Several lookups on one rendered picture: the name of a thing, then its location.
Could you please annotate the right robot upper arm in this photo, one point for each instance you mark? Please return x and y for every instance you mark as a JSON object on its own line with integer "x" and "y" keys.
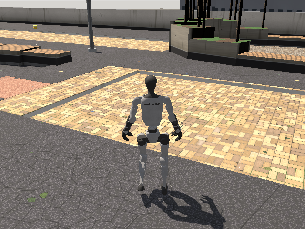
{"x": 169, "y": 108}

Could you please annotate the right robot forearm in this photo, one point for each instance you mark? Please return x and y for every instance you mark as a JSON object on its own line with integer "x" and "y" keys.
{"x": 176, "y": 125}

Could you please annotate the left robot forearm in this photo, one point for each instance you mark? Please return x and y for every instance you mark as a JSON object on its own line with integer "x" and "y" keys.
{"x": 127, "y": 126}

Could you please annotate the left robot upper arm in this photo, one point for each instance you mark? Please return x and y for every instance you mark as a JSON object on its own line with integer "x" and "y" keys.
{"x": 136, "y": 101}

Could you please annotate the robot left thigh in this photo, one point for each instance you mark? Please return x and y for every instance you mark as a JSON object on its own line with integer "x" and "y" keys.
{"x": 142, "y": 143}

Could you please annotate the robot left hand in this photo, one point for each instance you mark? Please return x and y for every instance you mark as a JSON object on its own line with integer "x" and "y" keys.
{"x": 124, "y": 135}

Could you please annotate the robot left foot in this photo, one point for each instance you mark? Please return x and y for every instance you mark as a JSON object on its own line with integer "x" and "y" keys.
{"x": 141, "y": 188}

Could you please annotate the robot right hand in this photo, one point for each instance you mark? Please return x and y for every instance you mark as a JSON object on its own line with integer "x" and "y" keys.
{"x": 177, "y": 134}

